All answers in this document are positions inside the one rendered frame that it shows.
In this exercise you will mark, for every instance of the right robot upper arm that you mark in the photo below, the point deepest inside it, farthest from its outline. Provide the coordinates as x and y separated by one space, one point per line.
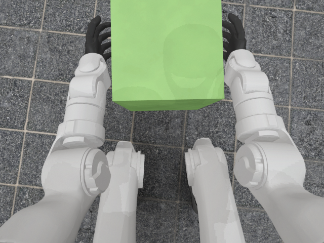
274 173

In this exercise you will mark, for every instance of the carton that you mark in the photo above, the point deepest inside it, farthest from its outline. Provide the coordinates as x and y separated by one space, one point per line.
166 54

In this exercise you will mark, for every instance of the robot left thigh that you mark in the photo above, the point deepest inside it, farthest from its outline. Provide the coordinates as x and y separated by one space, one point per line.
116 219

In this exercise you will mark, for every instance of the robot right forearm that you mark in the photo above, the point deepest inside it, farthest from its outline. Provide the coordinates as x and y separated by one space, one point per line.
252 101

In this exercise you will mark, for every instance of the robot right hand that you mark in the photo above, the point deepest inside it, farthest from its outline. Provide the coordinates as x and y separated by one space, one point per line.
236 37

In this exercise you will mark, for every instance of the left robot upper arm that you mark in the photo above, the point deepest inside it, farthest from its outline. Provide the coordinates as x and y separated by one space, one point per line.
72 179

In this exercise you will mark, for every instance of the robot right thigh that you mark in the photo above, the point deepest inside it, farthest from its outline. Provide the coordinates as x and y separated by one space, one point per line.
217 212

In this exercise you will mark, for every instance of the robot left forearm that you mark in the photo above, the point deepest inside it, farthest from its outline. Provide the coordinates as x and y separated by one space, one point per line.
85 107

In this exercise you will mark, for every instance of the robot left hand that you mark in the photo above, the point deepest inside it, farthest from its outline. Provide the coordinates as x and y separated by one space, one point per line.
94 40

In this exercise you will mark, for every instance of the robot thigh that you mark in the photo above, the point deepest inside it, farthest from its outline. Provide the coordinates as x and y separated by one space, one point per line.
217 212
116 219

